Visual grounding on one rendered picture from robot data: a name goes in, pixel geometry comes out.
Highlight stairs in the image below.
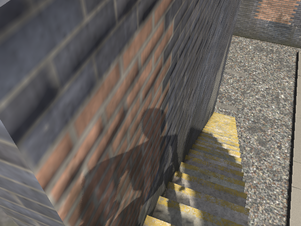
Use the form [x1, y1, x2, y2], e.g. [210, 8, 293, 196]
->
[143, 112, 250, 226]

